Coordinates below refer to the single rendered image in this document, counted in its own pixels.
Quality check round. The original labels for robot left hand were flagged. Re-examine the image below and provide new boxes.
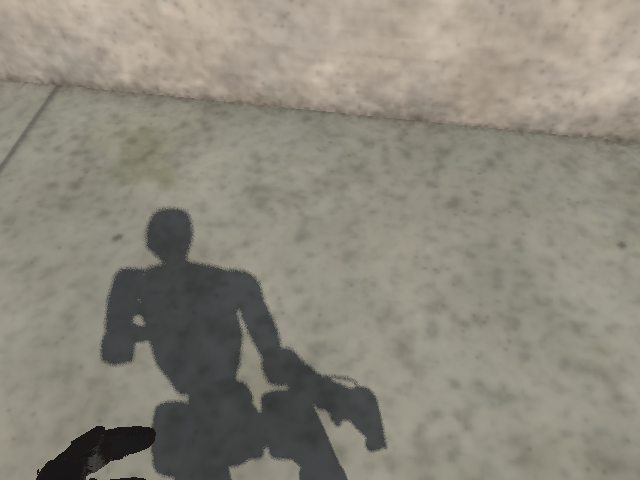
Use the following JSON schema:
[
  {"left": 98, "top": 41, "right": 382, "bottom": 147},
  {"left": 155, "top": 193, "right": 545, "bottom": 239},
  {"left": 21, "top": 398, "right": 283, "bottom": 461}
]
[{"left": 36, "top": 426, "right": 156, "bottom": 480}]

